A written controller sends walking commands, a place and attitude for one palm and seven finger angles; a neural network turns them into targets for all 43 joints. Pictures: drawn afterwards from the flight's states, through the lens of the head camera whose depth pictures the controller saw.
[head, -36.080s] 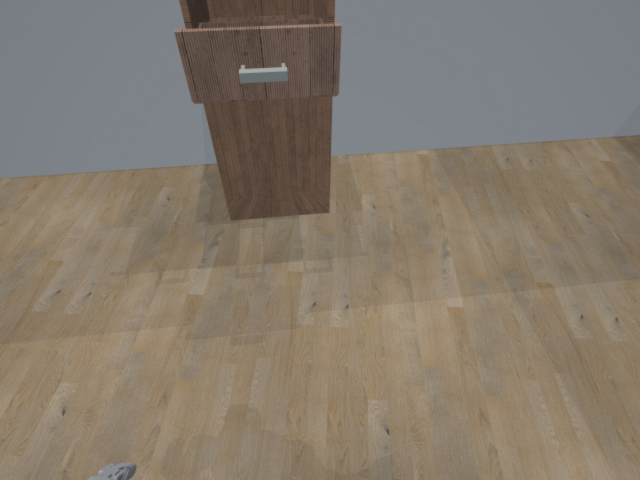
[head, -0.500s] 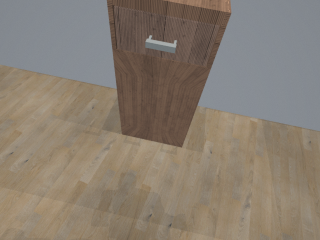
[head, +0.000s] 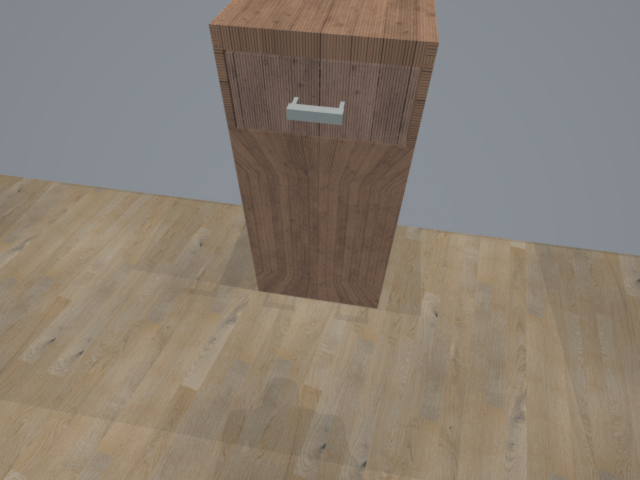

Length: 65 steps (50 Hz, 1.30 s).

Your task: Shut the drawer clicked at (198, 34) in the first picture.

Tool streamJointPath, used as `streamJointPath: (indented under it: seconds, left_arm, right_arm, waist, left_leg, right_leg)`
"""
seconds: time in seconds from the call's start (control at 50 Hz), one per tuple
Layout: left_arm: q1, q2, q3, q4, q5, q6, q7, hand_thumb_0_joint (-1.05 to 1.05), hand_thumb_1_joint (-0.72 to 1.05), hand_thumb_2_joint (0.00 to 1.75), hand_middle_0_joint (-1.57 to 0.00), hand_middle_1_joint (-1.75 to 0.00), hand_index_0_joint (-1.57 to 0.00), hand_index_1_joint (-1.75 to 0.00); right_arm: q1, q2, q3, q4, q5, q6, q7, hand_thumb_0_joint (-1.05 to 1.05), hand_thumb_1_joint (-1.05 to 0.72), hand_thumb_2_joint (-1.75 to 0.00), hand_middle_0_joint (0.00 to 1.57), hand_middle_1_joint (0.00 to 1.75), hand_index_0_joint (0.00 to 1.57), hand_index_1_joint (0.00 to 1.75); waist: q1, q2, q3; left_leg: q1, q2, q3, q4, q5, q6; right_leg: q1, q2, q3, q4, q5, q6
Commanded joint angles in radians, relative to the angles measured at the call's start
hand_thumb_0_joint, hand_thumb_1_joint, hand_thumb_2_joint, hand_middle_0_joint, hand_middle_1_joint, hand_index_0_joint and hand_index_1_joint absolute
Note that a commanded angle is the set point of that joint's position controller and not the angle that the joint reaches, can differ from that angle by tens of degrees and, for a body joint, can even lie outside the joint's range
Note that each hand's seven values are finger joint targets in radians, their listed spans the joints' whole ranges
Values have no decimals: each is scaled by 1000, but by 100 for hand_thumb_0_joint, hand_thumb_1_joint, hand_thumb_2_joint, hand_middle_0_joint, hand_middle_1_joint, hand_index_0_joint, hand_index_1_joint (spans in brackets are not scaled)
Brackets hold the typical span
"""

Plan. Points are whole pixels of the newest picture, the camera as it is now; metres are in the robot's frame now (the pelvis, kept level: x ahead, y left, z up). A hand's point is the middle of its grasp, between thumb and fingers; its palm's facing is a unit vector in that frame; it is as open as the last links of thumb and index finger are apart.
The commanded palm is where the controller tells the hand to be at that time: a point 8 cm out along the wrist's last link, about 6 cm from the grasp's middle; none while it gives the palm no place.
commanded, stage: let the arm hang, fingers relaxed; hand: left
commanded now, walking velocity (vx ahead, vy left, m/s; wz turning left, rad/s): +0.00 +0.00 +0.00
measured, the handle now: (317, 108) +0.83 +0.06 +0.04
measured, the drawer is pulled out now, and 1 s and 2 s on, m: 0.00 0.00 0.00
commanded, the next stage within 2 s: look to check the result in 0.24 s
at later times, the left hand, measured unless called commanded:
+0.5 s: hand out of the picture -0.03 +0.14 -0.18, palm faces +0.05 -0.99 -0.15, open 7.4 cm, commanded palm none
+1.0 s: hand out of the picture -0.01 +0.13 -0.18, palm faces +0.05 -0.99 -0.15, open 7.4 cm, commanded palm none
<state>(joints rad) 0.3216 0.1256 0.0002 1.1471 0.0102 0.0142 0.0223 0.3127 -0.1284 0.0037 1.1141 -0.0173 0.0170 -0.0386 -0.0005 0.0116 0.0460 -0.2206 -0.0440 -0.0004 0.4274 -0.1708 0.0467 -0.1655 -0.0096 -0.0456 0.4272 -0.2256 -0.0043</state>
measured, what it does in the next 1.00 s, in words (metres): stands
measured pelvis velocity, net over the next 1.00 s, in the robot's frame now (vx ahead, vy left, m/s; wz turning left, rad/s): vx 0.02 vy -0.02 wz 0.00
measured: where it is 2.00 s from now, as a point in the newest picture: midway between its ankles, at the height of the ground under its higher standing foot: outside the picture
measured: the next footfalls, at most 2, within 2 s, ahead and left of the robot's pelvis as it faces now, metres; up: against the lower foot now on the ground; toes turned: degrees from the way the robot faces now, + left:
none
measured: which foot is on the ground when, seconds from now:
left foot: down 0.00-1.00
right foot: down 0.00-1.00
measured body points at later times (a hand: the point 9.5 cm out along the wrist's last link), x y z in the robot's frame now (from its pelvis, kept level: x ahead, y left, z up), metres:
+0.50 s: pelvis +0.01 -0.01 +0.00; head +0.02 -0.02 +0.45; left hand -0.03 +0.19 -0.16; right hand -0.03 -0.21 -0.17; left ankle +0.04 +0.09 -0.74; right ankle +0.01 -0.12 -0.74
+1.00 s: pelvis +0.02 -0.02 +0.00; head +0.03 -0.02 +0.45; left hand -0.01 +0.18 -0.16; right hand +0.00 -0.22 -0.16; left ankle +0.04 +0.09 -0.74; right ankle +0.01 -0.12 -0.74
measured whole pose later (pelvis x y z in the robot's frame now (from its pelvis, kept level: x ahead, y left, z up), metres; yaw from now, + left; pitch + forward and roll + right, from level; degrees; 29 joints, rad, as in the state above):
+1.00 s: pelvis +0.02 -0.02 +0.00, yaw +0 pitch -2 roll +0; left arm 0.30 0.10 0.01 1.16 0.01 -0.01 0.03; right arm 0.30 -0.10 0.00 1.14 -0.01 0.00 -0.05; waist 0.00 0.01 0.06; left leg -0.20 -0.02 -0.02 0.43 -0.20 0.02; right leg -0.14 0.02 -0.06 0.42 -0.25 -0.03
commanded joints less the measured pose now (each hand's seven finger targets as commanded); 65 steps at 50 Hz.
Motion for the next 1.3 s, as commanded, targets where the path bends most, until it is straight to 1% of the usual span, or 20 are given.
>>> streamJointPath:
  seconds: [0.0,0.04,0.06,0.1,0.12,0.18,0.2,0.22,0.32,0.44,0.5,0.58,0.66,0.72,0.84,0.9,0.98,1.08,1.18,1.28]
  left_arm:
    - [79,90,23,-5,0,-18,13,0,90,90,-20,-30,-20,-30]
    - [76,77,23,0,-1,-19,14,0,90,90,-20,-30,-20,-30]
    - [78,74,23,2,-1,-20,15,0,90,90,-20,-30,-20,-30]
    - [89,69,24,2,-1,-21,16,0,90,90,-20,-30,-20,-30]
    - [83,63,25,5,-2,-21,16,0,90,90,-20,-30,-20,-30]
    - [85,55,28,3,-1,-22,18,0,90,90,-20,-30,-20,-30]
    - [90,59,27,5,-1,-23,19,0,90,90,-20,-30,-20,-30]
    - [89,54,27,7,-2,-23,19,0,90,90,-20,-30,-20,-30]
    - [87,48,28,8,-3,-27,20,0,90,90,-20,-30,-20,-30]
    - [82,49,25,8,-5,-31,22,0,90,90,-20,-30,-20,-30]
    - [89,51,23,9,-4,-31,23,0,90,90,-20,-30,-20,-30]
    - [82,50,24,10,-5,-29,22,0,90,90,-20,-30,-20,-30]
    - [79,54,25,8,-4,-31,21,0,90,90,-20,-30,-20,-30]
    - [76,56,26,7,-5,-33,22,0,90,90,-20,-30,-20,-30]
    - [72,54,25,9,-5,-32,22,0,90,90,-20,-30,-20,-30]
    - [75,61,28,5,-4,-34,23,0,90,90,-20,-30,-20,-30]
    - [71,55,27,8,-6,-34,22,0,90,90,-20,-30,-20,-30]
    - [67,60,29,6,-6,-34,22,0,90,90,-20,-30,-20,-30]
    - [65,61,28,7,-6,-32,22,0,90,90,-20,-30,-20,-30]
    - [66,64,27,5,-7,-34,21,0,90,90,-20,-30,-20,-30]
  right_arm:
    - [73,-93,-21,-16,1,-16,-9,0,-90,-90,20,30,20,30]
    - [85,-76,-20,-10,-1,-16,-10,0,-90,-90,20,30,20,30]
    - [91,-72,-20,-7,-1,-15,-10,0,-90,-90,20,30,20,30]
    - [96,-71,-24,-8,0,-14,-10,0,-90,-90,20,30,20,30]
    - [104,-63,-22,-3,-2,-14,-11,0,-90,-90,20,30,20,30]
    - [110,-57,-23,-1,-1,-17,-13,0,-90,-90,20,30,20,30]
    - [110,-58,-24,-2,0,-16,-12,0,-90,-90,20,30,20,30]
    - [112,-53,-24,1,-1,-17,-12,0,-90,-90,20,30,20,30]
    - [120,-46,-25,4,0,-19,-13,0,-90,-90,20,30,20,30]
    - [119,-40,-22,12,3,-21,-15,0,-90,-90,20,30,20,30]
    - [109,-46,-24,10,4,-17,-14,0,-90,-90,20,30,20,30]
    - [106,-44,-21,15,1,-18,-15,0,-90,-90,20,30,20,30]
    - [102,-48,-22,13,2,-19,-14,0,-90,-90,20,30,20,30]
    - [99,-48,-22,14,2,-22,-15,0,-90,-90,20,30,20,30]
    - [88,-54,-21,16,3,-21,-17,0,-90,-90,20,30,20,30]
    - [84,-60,-22,14,5,-24,-18,0,-90,-90,20,30,20,30]
    - [81,-60,-21,18,3,-24,-19,0,-90,-90,20,30,20,30]
    - [81,-63,-19,21,3,-26,-20,0,-90,-90,20,30,20,30]
    - [80,-62,-18,22,3,-23,-18,0,-90,-90,20,30,20,30]
    - [74,-65,-18,23,2,-23,-18,0,-90,-90,20,30,20,30]
  waist:
    - [2,11,70]
    - [-1,9,78]
    - [-1,-8,85]
    - [-1,-5,81]
    - [-5,14,79]
    - [-3,20,77]
    - [0,1,78]
    - [-3,11,77]
    - [-5,-11,57]
    - [-7,-10,54]
    - [-5,-18,78]
    - [-6,9,78]
    - [-7,-16,70]
    - [-9,2,47]
    - [-6,-6,69]
    - [-3,4,48]
    - [-5,-6,53]
    - [-3,5,42]
    - [-4,-14,72]
    - [-3,-4,57]
  left_leg:
    - [-41,120,-140,-124,-130,14]
    - [-56,117,-137,-122,-132,15]
    - [-58,114,-135,-118,-127,13]
    - [-39,112,-126,-103,-117,12]
    - [-44,112,-129,-106,-123,12]
    - [-58,116,-132,-111,-122,12]
    - [-52,115,-130,-102,-111,12]
    - [-51,114,-126,-100,-108,11]
    - [-29,116,-120,-85,-63,10]
    - [-6,118,-107,-67,14,5]
    - [1,115,-100,-59,8,1]
    - [-7,118,-105,-72,-9,1]
    - [-4,117,-100,-66,3,0]
    - [15,121,-101,-59,45,0]
    - [12,122,-101,-64,44,-2]
    - [26,125,-102,-59,82,-1]
    - [29,125,-101,-63,76,-2]
    - [37,128,-102,-65,99,-1]
    - [23,125,-101,-71,73,-4]
    - [38,124,-98,-64,80,-5]
  right_leg:
    - [-64,-68,96,-103,-97,-47]
    - [-62,-71,100,-105,-98,-49]
    - [-65,-71,99,-106,-102,-49]
    - [-87,-71,104,-113,-123,-52]
    - [-85,-72,104,-111,-121,-53]
    - [-69,-69,98,-102,-96,-51]
    - [-74,-66,100,-104,-100,-52]
    - [-75,-72,98,-106,-99,-52]
    - [-69,-74,101,-107,-78,-53]
    - [-59,-78,101,-108,-29,-50]
    - [-87,-77,105,-119,-55,-51]
    - [-72,-76,104,-115,-53,-50]
    - [-63,-80,105,-122,-51,-49]
    - [-49,-79,101,-116,-14,-48]
    - [-49,-77,101,-120,-10,-47]
    - [-34,-75,100,-113,22,-47]
    - [-31,-77,100,-116,23,-46]
    - [-15,-78,95,-113,45,-45]
    - [-26,-77,96,-122,20,-47]
    - [-23,-80,103,-126,25,-48]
